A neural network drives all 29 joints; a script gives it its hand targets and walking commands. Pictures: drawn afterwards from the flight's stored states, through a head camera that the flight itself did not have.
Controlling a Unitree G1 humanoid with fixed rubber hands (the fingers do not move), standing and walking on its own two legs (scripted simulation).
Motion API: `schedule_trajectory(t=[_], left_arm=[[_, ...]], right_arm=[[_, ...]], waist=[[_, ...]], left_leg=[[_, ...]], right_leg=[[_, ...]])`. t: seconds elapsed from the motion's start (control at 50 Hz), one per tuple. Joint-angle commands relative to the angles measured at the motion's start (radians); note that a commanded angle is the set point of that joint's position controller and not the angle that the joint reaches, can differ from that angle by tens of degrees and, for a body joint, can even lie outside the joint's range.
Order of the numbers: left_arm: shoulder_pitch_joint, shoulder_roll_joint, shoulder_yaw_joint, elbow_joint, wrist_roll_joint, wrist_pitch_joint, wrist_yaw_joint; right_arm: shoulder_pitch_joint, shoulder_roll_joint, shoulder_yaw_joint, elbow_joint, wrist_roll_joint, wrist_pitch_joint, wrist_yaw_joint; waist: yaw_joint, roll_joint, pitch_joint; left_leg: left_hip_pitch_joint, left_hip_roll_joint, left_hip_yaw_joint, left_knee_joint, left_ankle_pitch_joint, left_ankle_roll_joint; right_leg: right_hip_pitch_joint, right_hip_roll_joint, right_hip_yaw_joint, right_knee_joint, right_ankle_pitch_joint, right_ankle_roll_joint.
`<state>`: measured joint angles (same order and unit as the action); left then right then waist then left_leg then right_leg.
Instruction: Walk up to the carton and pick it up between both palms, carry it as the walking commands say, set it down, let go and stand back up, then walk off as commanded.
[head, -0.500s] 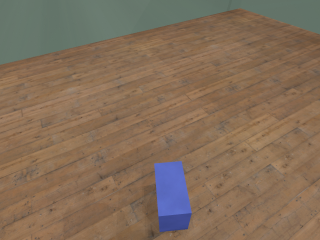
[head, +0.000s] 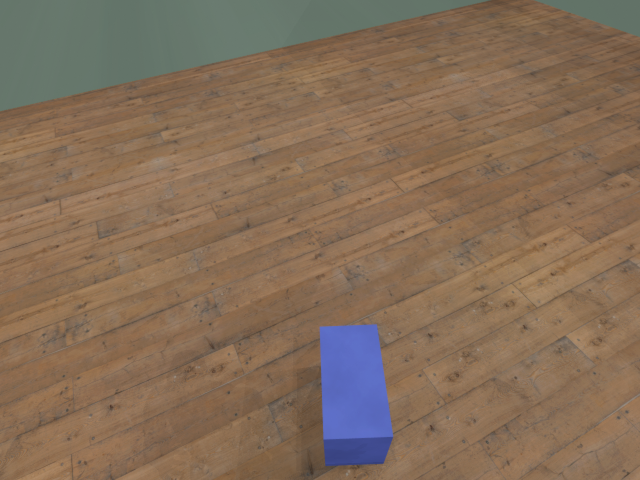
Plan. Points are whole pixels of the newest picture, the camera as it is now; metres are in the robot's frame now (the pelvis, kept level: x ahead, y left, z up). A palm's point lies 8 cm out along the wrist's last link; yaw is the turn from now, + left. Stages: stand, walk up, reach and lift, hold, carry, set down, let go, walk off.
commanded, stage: walk up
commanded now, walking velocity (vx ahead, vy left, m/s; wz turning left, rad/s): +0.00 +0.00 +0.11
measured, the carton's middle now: (351, 394) +0.48 -0.03 -0.64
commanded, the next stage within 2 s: stand in 0.60 s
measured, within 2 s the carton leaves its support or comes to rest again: neither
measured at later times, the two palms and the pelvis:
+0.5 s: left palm out of the picture +0.01 +0.22 -0.13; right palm out of the picture -0.01 -0.25 -0.13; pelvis -0.02 -0.02 +0.01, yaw +1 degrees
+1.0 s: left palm out of the picture +0.01 +0.22 -0.13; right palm out of the picture +0.01 -0.25 -0.13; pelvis -0.02 -0.02 +0.01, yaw +1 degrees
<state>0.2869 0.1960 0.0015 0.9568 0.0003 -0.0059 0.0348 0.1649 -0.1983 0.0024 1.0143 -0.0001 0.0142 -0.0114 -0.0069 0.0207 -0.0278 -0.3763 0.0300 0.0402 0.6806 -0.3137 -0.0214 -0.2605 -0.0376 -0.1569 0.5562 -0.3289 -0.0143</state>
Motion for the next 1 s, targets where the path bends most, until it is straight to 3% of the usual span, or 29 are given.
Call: schedule_trajectory(t=[0.0,0.02,0.04,0.06,0.12,0.14,0.16,0.18,0.22,0.24,0.26,0.3,0.32,0.34,0.36,0.38,0.42,0.48,0.52,0.54,0.58,0.62,0.66,0.72,0.76,0.86,0.9,0.92,0.98], left_arm=[[0.112,0.082,0.034,0.03,0.017,0.0,0.009],[0.113,0.035,0.033,0.003,0.011,0.006,0.008],[0.071,0.035,0.03,-0.018,0.01,0.02,0.011],[0.025,0.047,0.034,-0.039,0.018,0.038,0.006],[-0.002,0.086,0.044,-0.041,0.014,0.05,-0.004],[-0.009,0.058,0.033,-0.06,0.013,0.046,-0.015],[0.015,0.032,0.032,-0.04,0.018,0.039,-0.008],[0.046,0.043,0.028,-0.035,0.022,0.036,-0.016],[0.002,0.072,0.027,-0.016,0.023,0.03,-0.023],[0.067,0.001,0.014,-0.002,0.022,0.031,-0.017],[0.118,-0.004,0.002,0.003,0.022,0.022,-0.019],[0.151,0.056,0.025,0.012,0.027,0.005,-0.008],[0.215,0.064,0.022,0.036,0.029,-0.001,-0.006],[0.194,0.08,0.016,0.017,0.036,-0.006,-0.008],[0.062,0.131,0.023,-0.005,0.035,-0.006,-0.006],[0.027,0.116,0.025,-0.02,0.029,0.0,-0.009],[0.027,0.1,0.024,-0.018,0.023,-0.005,-0.013],[0.083,0.068,0.018,-0.001,0.014,-0.005,-0.01],[0.072,0.052,0.019,0.02,0.015,-0.005,-0.008],[0.08,0.101,0.039,-0.006,0.01,-0.005,-0.017],[0.034,0.108,0.037,-0.021,0.018,-0.002,-0.02],[0.076,0.071,0.022,-0.008,0.016,-0.022,-0.015],[0.118,0.067,0.024,0.028,0.014,-0.032,-0.012],[0.096,0.059,0.016,0.004,0.017,-0.024,-0.01],[0.088,0.056,0.017,0.017,0.011,-0.024,-0.005],[0.077,0.083,0.026,0.004,0.017,-0.024,-0.01],[0.088,0.086,0.032,0.008,0.017,-0.021,-0.005],[0.105,0.067,0.025,0.015,0.021,-0.023,-0.009],[0.069,0.09,0.026,0.009,0.019,-0.014,-0.007]], right_arm=[[0.187,-0.081,-0.047,-0.025,-0.012,-0.028,-0.007],[0.202,-0.158,-0.062,-0.015,-0.024,-0.044,-0.016],[0.212,-0.181,-0.072,-0.011,-0.03,-0.038,-0.017],[0.205,-0.149,-0.064,-0.012,-0.019,-0.043,-0.025],[0.158,-0.142,-0.052,-0.014,-0.025,-0.041,-0.025],[0.11,-0.121,-0.046,-0.018,-0.036,-0.028,-0.019],[0.077,-0.098,-0.041,-0.016,-0.025,-0.03,-0.023],[0.124,-0.129,-0.046,-0.023,-0.036,-0.033,-0.02],[0.101,-0.158,-0.05,-0.021,-0.033,-0.023,-0.014],[0.061,-0.125,-0.044,-0.048,-0.034,-0.016,-0.018],[0.074,-0.125,-0.05,-0.059,-0.028,-0.008,-0.01],[0.063,-0.124,-0.044,-0.055,-0.021,-0.012,-0.015],[0.078,-0.099,-0.036,-0.062,-0.012,-0.018,-0.009],[0.065,-0.058,-0.026,-0.084,-0.009,-0.019,0.003],[0.109,-0.056,-0.02,-0.055,0.0,-0.014,-0.003],[0.163,-0.035,-0.019,-0.033,-0.007,-0.017,-0.008],[0.154,-0.068,-0.017,-0.035,-0.008,-0.016,-0.014],[0.163,-0.063,-0.024,-0.034,-0.02,-0.03,-0.003],[0.141,-0.053,-0.024,-0.031,-0.016,-0.034,-0.011],[0.171,-0.113,-0.038,-0.029,-0.025,-0.037,-0.007],[0.192,-0.11,-0.041,-0.047,-0.026,-0.038,-0.002],[0.127,-0.077,-0.03,-0.047,-0.019,-0.044,-0.016],[0.174,-0.06,-0.03,-0.018,-0.01,-0.052,-0.013],[0.156,-0.057,-0.019,-0.027,-0.011,-0.041,-0.008],[0.164,-0.067,-0.023,-0.02,-0.012,-0.041,-0.01],[0.171,-0.064,-0.03,-0.034,-0.016,-0.034,-0.015],[0.144,-0.074,-0.028,-0.021,-0.014,-0.034,-0.015],[0.126,-0.061,-0.026,-0.027,-0.01,-0.032,-0.014],[0.142,-0.069,-0.026,-0.031,-0.017,-0.034,-0.008]], waist=[[-0.026,-0.053,-0.1],[-0.009,0.136,-0.073],[-0.048,0.261,-0.054],[-0.043,0.136,-0.012],[-0.02,0.1,0.053],[-0.006,0.182,0.011],[0.012,0.149,0.044],[-0.02,0.133,-0.01],[-0.017,0.169,0.056],[0.009,0.163,0.109],[0.029,0.167,0.046],[0.047,0.04,0.021],[0.036,-0.07,-0.049],[0.039,-0.062,0.014],[-0.009,-0.095,0.111],[-0.035,-0.118,0.087],[-0.024,-0.141,0.066],[0.002,-0.064,0.014],[0.008,0.024,0.103],[-0.014,-0.048,0.013],[-0.02,-0.055,0.043],[0.023,0.055,0.054],[0.009,-0.016,-0.022],[0.005,-0.094,0.044],[-0.007,0.011,-0.002],[-0.008,-0.044,0.039],[0.007,0.031,0.039],[0.012,-0.064,0.033],[-0.002,-0.023,0.078]], left_leg=[[0.287,0.098,-0.041,-0.305,0.411,0.031],[0.341,0.283,-0.281,-0.283,0.789,0.1],[0.366,0.345,-0.377,-0.281,0.941,0.209],[0.342,0.384,-0.397,-0.32,0.933,0.247],[0.254,0.322,-0.327,-0.374,0.659,0.194],[0.257,0.263,-0.296,-0.415,0.439,0.19],[0.272,0.224,-0.236,-0.418,0.508,0.169],[0.273,0.255,-0.26,-0.426,0.28,0.174],[0.134,0.191,-0.231,-0.497,-0.159,0.15],[0.098,0.21,-0.214,-0.461,0.068,0.138],[0.093,0.177,-0.172,-0.442,-0.121,0.121],[0.098,0.165,-0.177,-0.357,0.15,0.1],[0.113,0.154,-0.171,-0.299,0.028,0.096],[0.046,0.021,-0.081,-0.207,-0.046,0.066],[0.067,-0.006,-0.012,-0.218,0.099,0.033],[0.132,0.018,-0.019,-0.235,0.122,0.035],[0.156,0.033,-0.047,-0.271,0.156,0.032],[0.122,0.036,-0.062,-0.3,-0.029,0.046],[0.111,0.051,-0.051,-0.326,0.112,0.033],[0.149,0.063,-0.066,-0.304,-0.114,0.049],[0.131,0.078,-0.13,-0.353,-0.249,0.069],[0.132,0.11,-0.146,-0.386,0.157,0.058],[0.177,0.1,-0.101,-0.317,0.281,0.049],[0.096,0.062,-0.075,-0.306,0.196,0.031],[0.143,0.068,-0.075,-0.304,0.193,0.044],[0.157,0.076,-0.073,-0.295,0.219,0.038],[0.116,0.084,-0.098,-0.342,0.196,0.051],[0.131,0.081,-0.086,-0.317,0.168,0.048],[0.112,0.071,-0.071,-0.34,0.13,0.031]], right_leg=[[0.066,-0.153,0.07,0.049,0.374,-0.022],[-0.1,-0.035,0.034,0.14,-0.051,0.031],[-0.19,-0.015,0.052,0.286,-0.247,0.039],[-0.23,-0.019,0.094,0.322,-0.288,0.041],[-0.191,-0.012,0.14,0.285,-0.192,0.042],[-0.138,0.012,0.128,0.197,-0.229,0.023],[-0.132,0.024,0.124,0.128,-0.172,0.021],[-0.079,0.026,0.093,0.113,-0.161,0.027],[-0.037,0.035,0.077,0.092,-0.136,0.009],[-0.019,0.017,0.084,0.001,-0.046,0.018],[0.056,0.01,0.041,-0.082,-0.012,0.003],[0.122,-0.032,0.085,-0.182,0.1,0.002],[0.179,-0.069,0.121,-0.211,0.059,-0.019],[0.12,-0.131,0.265,-0.298,-0.118,-0.043],[0.015,-0.195,0.312,-0.357,-0.136,-0.065],[-0.017,-0.171,0.281,-0.349,-0.123,-0.061],[0.014,-0.139,0.236,-0.34,-0.069,-0.034],[0.084,-0.089,0.217,-0.26,-0.149,-0.041],[0.021,-0.121,0.246,-0.263,-0.024,-0.047],[0.026,-0.061,0.18,-0.208,-0.178,-0.048],[-0.012,-0.049,0.17,-0.159,-0.236,-0.038],[0.053,-0.064,0.156,-0.201,0.067,-0.019],[0.121,-0.086,0.165,-0.223,0.192,-0.016],[0.106,-0.088,0.181,-0.223,0.142,-0.026],[0.098,-0.096,0.203,-0.225,0.088,-0.04],[0.04,-0.094,0.196,-0.24,0.072,-0.037],[0.085,-0.077,0.17,-0.191,0.056,-0.035],[0.055,-0.087,0.186,-0.221,0.039,-0.034],[0.028,-0.099,0.2,-0.225,-0.01,-0.043]])
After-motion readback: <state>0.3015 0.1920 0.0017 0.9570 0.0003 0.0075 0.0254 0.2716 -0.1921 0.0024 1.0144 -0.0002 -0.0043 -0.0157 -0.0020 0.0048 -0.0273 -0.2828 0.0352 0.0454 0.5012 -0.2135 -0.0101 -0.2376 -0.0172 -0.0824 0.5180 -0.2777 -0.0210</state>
